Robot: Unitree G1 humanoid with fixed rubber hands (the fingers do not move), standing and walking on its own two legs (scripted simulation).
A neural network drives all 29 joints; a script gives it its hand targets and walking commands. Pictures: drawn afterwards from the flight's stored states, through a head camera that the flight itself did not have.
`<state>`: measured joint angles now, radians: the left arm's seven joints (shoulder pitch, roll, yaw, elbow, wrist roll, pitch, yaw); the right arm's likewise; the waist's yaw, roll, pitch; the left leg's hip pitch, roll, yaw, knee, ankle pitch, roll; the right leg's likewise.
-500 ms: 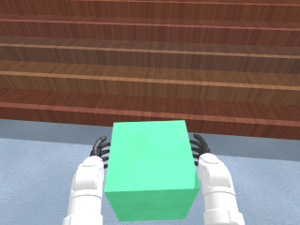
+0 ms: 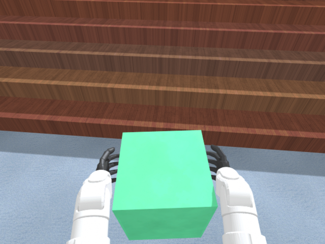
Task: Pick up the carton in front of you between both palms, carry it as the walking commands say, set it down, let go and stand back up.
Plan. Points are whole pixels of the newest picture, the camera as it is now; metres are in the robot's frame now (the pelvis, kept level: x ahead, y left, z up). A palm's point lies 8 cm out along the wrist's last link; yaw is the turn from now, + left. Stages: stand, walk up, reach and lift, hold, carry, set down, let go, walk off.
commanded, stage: carry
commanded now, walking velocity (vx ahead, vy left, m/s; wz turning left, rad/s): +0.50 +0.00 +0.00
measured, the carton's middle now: (163, 187) +0.29 +0.00 -0.02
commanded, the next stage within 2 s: none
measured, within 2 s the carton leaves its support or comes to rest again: neither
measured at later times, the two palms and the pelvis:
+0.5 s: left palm (114, 125) +0.47 +0.15 +0.06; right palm (207, 124) +0.46 -0.15 +0.06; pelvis +0.20 +0.01 -0.01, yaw -3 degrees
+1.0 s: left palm (133, 74) +0.79 +0.12 +0.07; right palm (200, 72) +0.81 -0.18 +0.06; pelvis +0.53 -0.05 +0.01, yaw +1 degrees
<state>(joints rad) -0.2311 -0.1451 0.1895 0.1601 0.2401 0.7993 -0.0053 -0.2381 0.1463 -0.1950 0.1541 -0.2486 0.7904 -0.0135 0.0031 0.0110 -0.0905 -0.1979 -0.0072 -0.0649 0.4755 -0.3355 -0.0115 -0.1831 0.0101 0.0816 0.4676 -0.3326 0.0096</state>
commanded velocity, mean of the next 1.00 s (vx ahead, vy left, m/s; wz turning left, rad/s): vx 0.50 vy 0.00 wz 0.00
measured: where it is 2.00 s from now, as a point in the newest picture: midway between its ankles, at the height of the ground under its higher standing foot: (163, 127)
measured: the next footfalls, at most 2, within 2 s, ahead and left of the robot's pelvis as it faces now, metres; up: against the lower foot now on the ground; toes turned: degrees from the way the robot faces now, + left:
left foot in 0.40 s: +0.18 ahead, +0.09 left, +0.00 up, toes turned +7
right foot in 0.72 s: +0.51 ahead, -0.11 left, +0.00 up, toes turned -12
